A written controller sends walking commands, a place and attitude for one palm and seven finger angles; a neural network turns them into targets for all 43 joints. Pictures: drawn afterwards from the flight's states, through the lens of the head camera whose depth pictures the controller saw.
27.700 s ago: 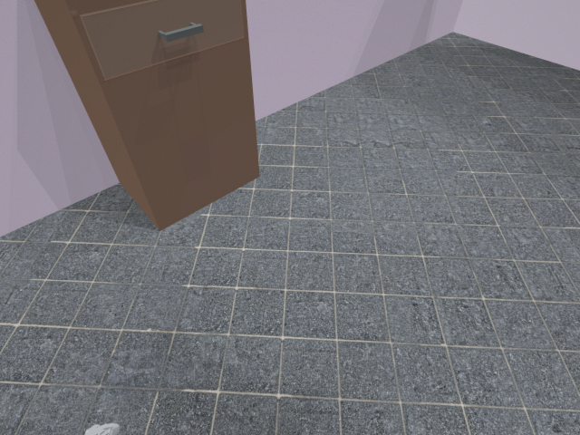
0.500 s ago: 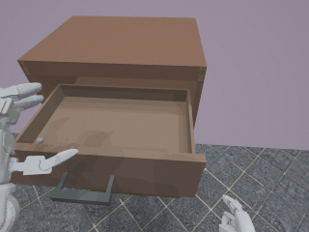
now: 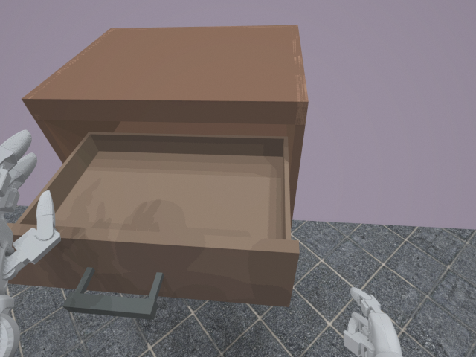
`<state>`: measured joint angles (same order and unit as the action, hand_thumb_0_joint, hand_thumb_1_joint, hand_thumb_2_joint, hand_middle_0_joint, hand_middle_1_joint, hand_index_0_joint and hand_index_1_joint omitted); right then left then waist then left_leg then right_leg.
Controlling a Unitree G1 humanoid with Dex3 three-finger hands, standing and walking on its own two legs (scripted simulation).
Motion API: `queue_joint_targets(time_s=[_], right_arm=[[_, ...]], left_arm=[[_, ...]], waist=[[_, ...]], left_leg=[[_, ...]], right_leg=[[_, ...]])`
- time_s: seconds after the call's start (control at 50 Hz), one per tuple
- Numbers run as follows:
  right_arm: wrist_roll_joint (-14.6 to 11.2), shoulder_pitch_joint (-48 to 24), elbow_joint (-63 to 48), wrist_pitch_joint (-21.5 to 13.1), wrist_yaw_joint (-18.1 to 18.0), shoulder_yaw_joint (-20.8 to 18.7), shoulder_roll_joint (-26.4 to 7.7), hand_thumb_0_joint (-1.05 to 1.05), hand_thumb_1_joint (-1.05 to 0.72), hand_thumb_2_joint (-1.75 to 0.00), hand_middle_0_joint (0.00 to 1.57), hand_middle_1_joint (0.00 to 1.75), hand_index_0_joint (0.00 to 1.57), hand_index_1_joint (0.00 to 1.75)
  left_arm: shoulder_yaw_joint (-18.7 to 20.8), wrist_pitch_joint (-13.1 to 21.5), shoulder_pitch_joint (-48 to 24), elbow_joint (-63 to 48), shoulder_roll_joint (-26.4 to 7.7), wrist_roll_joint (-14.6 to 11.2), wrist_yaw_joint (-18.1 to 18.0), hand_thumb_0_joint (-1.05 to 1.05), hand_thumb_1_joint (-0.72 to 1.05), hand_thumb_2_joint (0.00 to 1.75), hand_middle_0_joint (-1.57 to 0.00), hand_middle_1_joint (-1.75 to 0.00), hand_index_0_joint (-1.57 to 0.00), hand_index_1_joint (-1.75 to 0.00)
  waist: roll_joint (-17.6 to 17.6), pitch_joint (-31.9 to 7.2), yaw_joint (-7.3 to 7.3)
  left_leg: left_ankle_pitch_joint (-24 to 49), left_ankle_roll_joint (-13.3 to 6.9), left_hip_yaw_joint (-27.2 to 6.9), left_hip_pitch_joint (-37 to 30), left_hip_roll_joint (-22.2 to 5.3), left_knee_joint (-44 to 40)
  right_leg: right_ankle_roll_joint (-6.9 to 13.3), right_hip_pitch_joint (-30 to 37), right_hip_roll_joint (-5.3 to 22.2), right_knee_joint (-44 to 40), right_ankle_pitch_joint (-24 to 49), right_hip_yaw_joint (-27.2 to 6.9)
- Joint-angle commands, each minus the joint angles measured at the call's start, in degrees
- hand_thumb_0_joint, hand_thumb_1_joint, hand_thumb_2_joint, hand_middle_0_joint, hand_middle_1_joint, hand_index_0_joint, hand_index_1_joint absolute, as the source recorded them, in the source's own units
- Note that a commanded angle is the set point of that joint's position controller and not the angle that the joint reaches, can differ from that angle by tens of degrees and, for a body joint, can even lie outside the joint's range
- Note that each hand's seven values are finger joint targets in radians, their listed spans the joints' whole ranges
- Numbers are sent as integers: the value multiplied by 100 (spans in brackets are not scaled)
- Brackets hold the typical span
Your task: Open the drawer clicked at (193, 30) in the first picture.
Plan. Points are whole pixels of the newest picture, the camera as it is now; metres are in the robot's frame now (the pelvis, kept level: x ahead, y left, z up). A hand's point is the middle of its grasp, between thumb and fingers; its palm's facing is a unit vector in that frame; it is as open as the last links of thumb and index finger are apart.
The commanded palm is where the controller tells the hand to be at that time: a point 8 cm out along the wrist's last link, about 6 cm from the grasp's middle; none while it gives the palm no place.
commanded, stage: draw the hand back to the body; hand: left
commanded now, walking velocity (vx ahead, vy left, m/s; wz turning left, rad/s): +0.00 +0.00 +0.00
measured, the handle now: (117, 291) +0.20 +0.22 +0.05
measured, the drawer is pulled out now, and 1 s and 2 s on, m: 0.29 0.29 0.29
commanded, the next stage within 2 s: step back with the hand held close in 0.08 s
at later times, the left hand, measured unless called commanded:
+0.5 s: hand (36, 262) +0.16 +0.24 +0.20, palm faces +0.36 -0.77 -0.53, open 7.4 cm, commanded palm +0.09 +0.30 +0.24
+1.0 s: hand out of the picture +0.09 +0.25 +0.22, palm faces +0.44 -0.78 -0.43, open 7.4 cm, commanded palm +0.01 +0.31 +0.24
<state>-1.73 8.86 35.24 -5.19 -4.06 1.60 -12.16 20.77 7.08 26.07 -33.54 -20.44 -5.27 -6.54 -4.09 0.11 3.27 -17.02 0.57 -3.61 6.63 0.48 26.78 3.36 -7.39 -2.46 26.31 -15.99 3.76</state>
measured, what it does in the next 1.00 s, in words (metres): shifts its weight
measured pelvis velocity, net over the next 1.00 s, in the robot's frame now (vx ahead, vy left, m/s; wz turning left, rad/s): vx -0.10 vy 0.02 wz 0.07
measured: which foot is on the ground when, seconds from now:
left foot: down 0.00-1.00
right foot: down 0.00-1.00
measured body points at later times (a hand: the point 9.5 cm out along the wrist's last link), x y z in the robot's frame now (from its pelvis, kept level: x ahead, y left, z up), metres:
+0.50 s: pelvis -0.03 +0.01 +0.00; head +0.00 +0.00 +0.45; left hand +0.14 +0.28 +0.23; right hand +0.15 -0.23 -0.10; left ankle -0.03 +0.12 -0.74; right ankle -0.01 -0.08 -0.74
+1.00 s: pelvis -0.10 +0.02 -0.02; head -0.08 +0.04 +0.43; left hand +0.06 +0.30 +0.24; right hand +0.08 -0.21 -0.09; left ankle -0.07 +0.13 -0.74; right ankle -0.01 -0.08 -0.74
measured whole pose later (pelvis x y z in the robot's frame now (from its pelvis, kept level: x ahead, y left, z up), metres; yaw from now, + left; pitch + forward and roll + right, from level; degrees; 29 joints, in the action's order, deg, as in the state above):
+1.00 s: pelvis -0.10 +0.02 -0.02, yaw +4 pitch +2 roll -1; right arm -1.1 12.2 33.8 -3.2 -3.8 0.4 -13.0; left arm 26.4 12.9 29.9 -43.7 -25.8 -3.3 -8.8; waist 1.2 0.0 -1.9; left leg -16.7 -1.5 -0.5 22.1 0.2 36.7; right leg 1.7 -24.8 1.3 34.3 -11.3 7.1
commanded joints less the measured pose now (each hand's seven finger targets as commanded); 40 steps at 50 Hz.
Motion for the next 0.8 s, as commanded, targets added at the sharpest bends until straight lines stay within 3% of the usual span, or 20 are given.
queue_joint_targets(time_s=[0.0, 0.06, 0.16, 0.18, 0.2, 0.24, 0.26, 0.28, 0.3, 0.34, 0.38, 0.44, 0.48, 0.56, 0.58, 0.64, 0.68, 0.74, 0.78], right_arm=[[-5, -832, -943, -393, -52, -157, -478, 0, -90, -90, 20, 30, 20, 30], [-21, -823, -950, -400, -36, -149, -451, 0, -90, -90, 20, 30, 20, 30], [-44, -816, -933, -367, -34, -183, -472, 0, -90, -90, 20, 30, 20, 30], [-111, -322, -1132, -280, 33, -190, -623, 0, -90, -90, 20, 30, 20, 30], [-100, -390, -968, -230, 46, -248, -535, 0, -90, -90, 20, 30, 20, 30], [-113, -506, -981, -116, 32, -282, -561, 0, -90, -90, 20, 30, 20, 30], [-114, -548, -1006, -74, 32, -294, -578, 0, -90, -90, 20, 30, 20, 30], [-119, -575, -1055, -73, 31, -302, -607, 0, -90, -90, 20, 30, 20, 30], [-122, -514, -1045, -24, 23, -298, -589, 0, -90, -90, 20, 30, 20, 30], [-105, -516, -1125, 76, 24, -367, -664, 0, -90, -90, 20, 30, 20, 30], [-74, -604, -1175, 114, -4, -423, -757, 0, -90, -90, 20, 30, 20, 30], [-66, -518, -1233, 134, -36, -440, -694, 0, -90, -90, 20, 30, 20, 30], [-73, -474, -1212, 77, -59, -467, -750, 0, -90, -90, 20, 30, 20, 30], [-61, -378, -1184, 5, -82, -473, -746, 0, -90, -90, 20, 30, 20, 30], [-49, -387, -1158, -16, -92, -485, -790, 0, -90, -90, 20, 30, 20, 30], [-25, -357, -1173, -46, -81, -464, -765, 0, -90, -90, 20, 30, 20, 30], [-28, -400, -1158, -73, -70, -468, -783, 0, -90, -90, 20, 30, 20, 30], [-55, -373, -1211, -102, -35, -433, -772, 0, -90, -90, 20, 30, 20, 30], [-38, -326, -1200, -119, -8, -463, -827, 0, -90, -90, 20, 30, 20, 30]], left_arm=[[805, 389, -549, -1330, -1250, -13, -129, 0, 90, 90, -20, -30, -20, -30], [761, 385, -475, -1274, -1175, -30, -121, 0, 90, 90, -20, -30, -20, -30], [757, 403, -413, -1012, -1110, -47, -100, 0, 90, 90, -20, -30, -20, -30], [1747, 715, -1320, -1271, -2079, -42, -151, 0, 90, 90, -20, -30, -20, -30], [1541, 762, -1021, -911, -1785, -24, -115, 0, 90, 90, -20, -30, -20, -30], [1127, 710, -375, -608, -1373, 1, -42, 0, 90, 90, -20, -30, -20, -30], [1082, 720, -150, -633, -1310, 15, -23, 0, 90, 90, -20, -30, -20, -30], [1114, 759, -61, -778, -1327, -1, -19, 0, 90, 90, -20, -30, -20, -30], [1073, 751, 266, -771, -1257, -1, -38, 0, 90, 90, -20, -30, -20, -30], [1116, 734, 611, -1192, -1282, -5, -90, 0, 90, 90, -20, -30, -20, -30], [1336, 765, 586, -1704, -1539, 22, -152, 0, 90, 90, -20, -30, -20, -30], [1470, 797, 697, -2057, -1647, 31, -195, 0, 90, 90, -20, -30, -20, -30], [1539, 835, 632, -2307, -1778, 14, -225, 0, 90, 90, -20, -30, -20, -30], [1570, 811, 721, -1996, -1673, 1, -279, 0, 90, 90, -20, -30, -20, -30], [1572, 800, 684, -1944, -1669, 11, -293, 0, 90, 90, -20, -30, -20, -30], [1637, 794, 472, -1678, -1640, 46, -308, 0, 90, 90, -20, -30, -20, -30], [1620, 773, 371, -1451, -1603, 84, -320, 0, 90, 90, -20, -30, -20, -30], [1471, 762, 138, -1353, -1495, 124, -293, 0, 90, 90, -20, -30, -20, -30], [1482, 783, 41, -1471, -1620, 157, -301, 0, 90, 90, -20, -30, -20, -30]], waist=[[42, -557, 16], [-26, -458, 1], [307, -319, -16], [37, 414, -275], [772, 48, -266], [1282, -164, -327], [1168, -335, -329], [762, -535, -330], [498, -651, -355], [135, -801, -341], [-86, -936, -315], [273, -1181, -331], [203, -1253, -363], [81, -1002, -336], [-151, -991, -336], [-291, -697, -314], [-286, -557, -321], [96, -330, -360], [425, -293, -389]], left_leg=[[1505, -209, 160, 25, -130, -154], [1505, -205, 177, 30, -127, -141], [1340, -227, 177, 86, -140, -142], [1056, -340, -73, 586, -214, 68], [1066, -301, -116, 497, -196, 358], [1011, -283, -26, 472, -104, 819], [773, -283, 7, 625, -96, 932], [715, -281, 16, 626, -113, 815], [856, -287, 15, 563, -195, 535], [1724, -335, -130, 400, -457, 70], [2206, -395, -401, 610, -689, -86], [2367, -326, -343, 883, -623, 202], [2159, -279, -343, 857, -588, 313], [1545, -352, -613, 1235, -754, -11], [1354, -380, -657, 1321, -819, -160], [726, -484, -876, 2164, -1066, -632], [142, -510, -812, 2438, -1066, -698], [-879, -515, -680, 2875, -944, -525], [-1232, -437, -452, 2585, -625, 63]], right_leg=[[-208, 179, 506, -486, 1582, -287], [-218, 113, 501, -481, 1597, -283], [-251, 15, 498, -529, 1398, -278], [-259, -637, 912, -925, 1564, -743], [-192, -545, 1115, -958, 1734, -842], [-123, -541, 1397, -885, 2442, -849], [-91, -383, 1488, -758, 2787, -779], [-59, -319, 1528, -600, 2952, -726], [-67, -328, 1514, -471, 2619, -601], [-213, -472, 1221, -236, 1844, -384], [-280, -337, 946, -10, 1726, -346], [-203, -98, 1032, 99, 2251, -501], [-99, -240, 1137, 86, 2169, -602], [-206, -459, 902, 221, 1176, -513], [-232, -456, 823, 312, 923, -479], [-311, -176, 579, 810, 350, -370], [-293, -169, 581, 848, 199, -436], [-272, -240, 727, 609, -56, -668], [-121, -789, 1069, -160, -705, -1166]])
